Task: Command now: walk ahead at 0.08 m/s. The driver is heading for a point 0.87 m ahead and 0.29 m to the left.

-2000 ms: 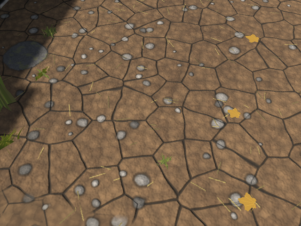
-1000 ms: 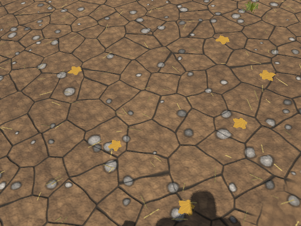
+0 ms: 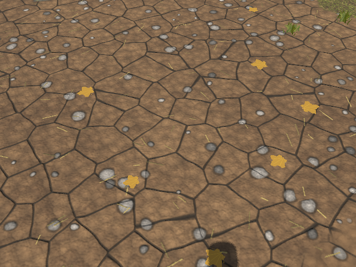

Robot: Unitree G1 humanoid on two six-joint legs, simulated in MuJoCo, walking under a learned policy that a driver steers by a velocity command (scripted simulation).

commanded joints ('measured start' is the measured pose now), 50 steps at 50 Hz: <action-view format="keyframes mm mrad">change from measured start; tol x32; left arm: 1 60 91 13 -1 0 -3 4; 7 -161 94 33 -161 30 -34 -49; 17 413 230 91 -65 41 -94 -33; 50 -11 137 35 -444 42 -26 -13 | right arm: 1 72 -101 -21 1 -2 -4 -2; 32 -416 -56 -44 -306 -8 -39 115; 38 177 -194 -95 -170 -21 -58 84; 50 9 -266 -128 -286 11 -32 24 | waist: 1 -2 5 -21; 13 70 135 90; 17 196 -382 -22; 33 30 -44 169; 41 -122 -21 -474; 50 29 -41 -120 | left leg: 1 -20 89 -100 -72 -116 33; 4 -33 199 -334 -174 -720 150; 13 -254 215 -179 -240 -395 153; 19 -870 82 -114 835 -38 113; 36 -303 -108 253 277 207 150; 39 289 5 -53 124 364 230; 40 619 317 -553 203 997 471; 43 198 251 -512 -59 589 400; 50 -139 43 -299 18 973 208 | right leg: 1 -10 -80 79 -32 -76 -38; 3 -213 -35 71 70 -532 -77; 7 -492 -90 -49 488 -178 -19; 15 241 -14 -205 83 -132 -34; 18 329 -474 685 -271 -793 -197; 31 149 -234 -214 -379 209 -26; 36 277 -260 -332 120 1322 27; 38 126 -279 -283 633 1088 24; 40 -549 22 -136 1397 -413 92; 50 -408 -136 -22 765 -80 116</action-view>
